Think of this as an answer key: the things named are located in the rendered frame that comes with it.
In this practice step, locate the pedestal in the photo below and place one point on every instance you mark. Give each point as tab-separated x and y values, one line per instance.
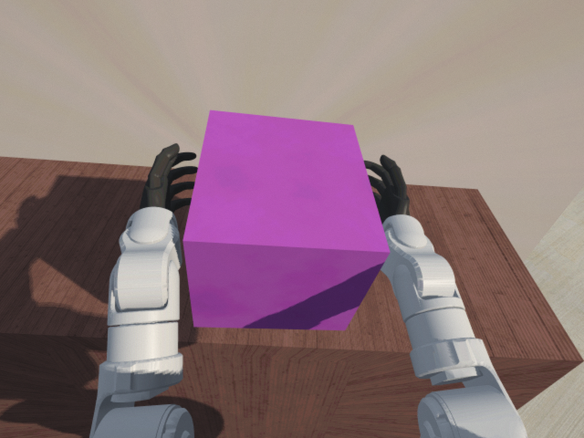
60	226

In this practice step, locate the robot left hand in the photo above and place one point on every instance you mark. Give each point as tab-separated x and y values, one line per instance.
158	191

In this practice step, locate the robot right upper arm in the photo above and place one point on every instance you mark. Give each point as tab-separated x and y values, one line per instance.
473	412

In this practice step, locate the carton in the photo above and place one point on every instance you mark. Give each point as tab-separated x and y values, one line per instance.
283	231

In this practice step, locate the robot right forearm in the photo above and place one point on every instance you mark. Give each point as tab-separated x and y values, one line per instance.
444	347

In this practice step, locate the robot left forearm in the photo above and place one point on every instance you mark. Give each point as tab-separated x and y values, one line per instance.
144	294

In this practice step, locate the robot left upper arm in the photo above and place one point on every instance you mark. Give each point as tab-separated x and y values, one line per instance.
155	421

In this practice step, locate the robot right hand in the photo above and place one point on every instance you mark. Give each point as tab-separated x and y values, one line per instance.
393	198

